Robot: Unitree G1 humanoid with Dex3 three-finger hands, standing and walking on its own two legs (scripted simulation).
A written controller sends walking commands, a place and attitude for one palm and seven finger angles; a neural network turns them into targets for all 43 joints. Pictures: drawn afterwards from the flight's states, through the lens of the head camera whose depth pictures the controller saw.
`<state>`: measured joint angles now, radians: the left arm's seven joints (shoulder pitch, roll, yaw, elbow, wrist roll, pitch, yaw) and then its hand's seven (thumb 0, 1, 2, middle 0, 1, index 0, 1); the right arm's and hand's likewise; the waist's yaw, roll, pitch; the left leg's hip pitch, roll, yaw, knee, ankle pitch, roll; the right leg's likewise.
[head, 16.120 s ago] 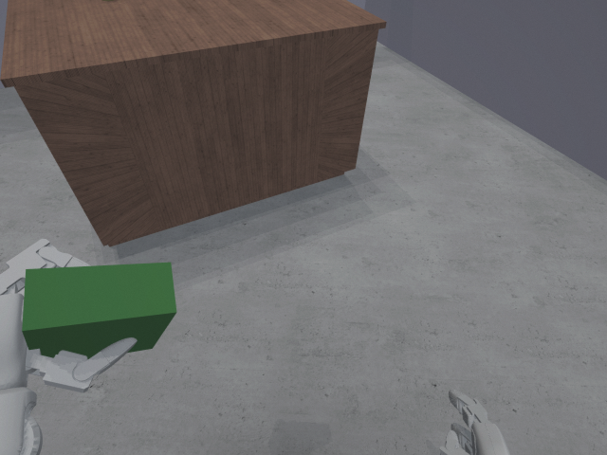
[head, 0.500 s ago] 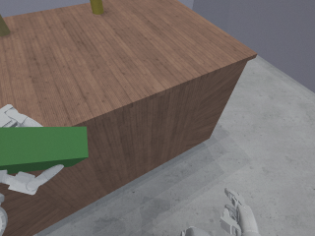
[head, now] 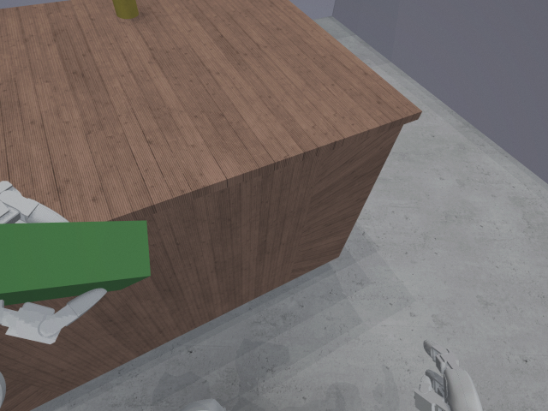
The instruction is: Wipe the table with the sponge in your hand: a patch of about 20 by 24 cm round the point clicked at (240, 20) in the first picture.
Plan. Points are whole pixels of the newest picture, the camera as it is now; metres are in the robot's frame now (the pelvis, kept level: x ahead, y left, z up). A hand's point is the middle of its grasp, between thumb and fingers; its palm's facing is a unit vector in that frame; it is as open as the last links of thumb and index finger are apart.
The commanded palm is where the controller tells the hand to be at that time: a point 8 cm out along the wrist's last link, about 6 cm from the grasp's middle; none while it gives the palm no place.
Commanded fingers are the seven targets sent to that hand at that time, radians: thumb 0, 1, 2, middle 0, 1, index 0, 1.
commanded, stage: take the last steps up to it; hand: left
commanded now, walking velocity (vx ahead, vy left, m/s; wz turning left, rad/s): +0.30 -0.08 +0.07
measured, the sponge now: (90, 263) +0.23 +0.21 +0.16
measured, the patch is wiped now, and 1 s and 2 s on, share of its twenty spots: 0.00 0.00 0.00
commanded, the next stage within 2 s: come to a stop and stand still in 1.04 s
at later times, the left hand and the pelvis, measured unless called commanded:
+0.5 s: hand (197, 199) +0.30 +0.12 +0.19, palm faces +0.40 -0.80 -0.44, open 9.6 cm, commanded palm +0.23 +0.17 +0.19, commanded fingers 0.00 0.10 1.30 -1.20 -1.60 -1.20 -1.60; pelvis +0.09 -0.12 +0.01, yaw +3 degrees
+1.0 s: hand (252, 160) +0.36 +0.07 +0.19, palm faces +0.49 -0.75 -0.45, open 9.6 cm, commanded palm +0.30 +0.11 +0.19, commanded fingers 0.00 0.10 1.30 -1.20 -1.60 -1.20 -1.60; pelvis +0.17 -0.19 +0.00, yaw +6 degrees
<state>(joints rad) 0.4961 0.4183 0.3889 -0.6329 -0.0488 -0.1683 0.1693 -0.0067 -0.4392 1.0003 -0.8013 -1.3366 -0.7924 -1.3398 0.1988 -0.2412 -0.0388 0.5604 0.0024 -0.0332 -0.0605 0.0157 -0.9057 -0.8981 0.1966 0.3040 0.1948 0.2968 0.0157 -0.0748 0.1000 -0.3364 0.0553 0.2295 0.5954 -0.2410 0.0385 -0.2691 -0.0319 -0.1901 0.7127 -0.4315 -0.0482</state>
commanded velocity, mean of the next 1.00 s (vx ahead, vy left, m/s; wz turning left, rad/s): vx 0.23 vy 0.01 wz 0.11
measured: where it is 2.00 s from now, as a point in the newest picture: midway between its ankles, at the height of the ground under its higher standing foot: (320, 410)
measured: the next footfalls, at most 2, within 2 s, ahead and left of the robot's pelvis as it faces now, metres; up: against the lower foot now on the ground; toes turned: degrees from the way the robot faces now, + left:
right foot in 0.30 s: +0.14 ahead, -0.21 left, +0.00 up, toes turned -10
left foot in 0.64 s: +0.19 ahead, +0.00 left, +0.00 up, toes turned +13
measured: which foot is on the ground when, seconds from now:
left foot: down 0.00-0.30, up 0.32-0.62, down 0.64-0.92, up 0.94-1.00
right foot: up 0.00-0.28, down 0.30-0.66, up 0.68-0.90, down 0.92-1.00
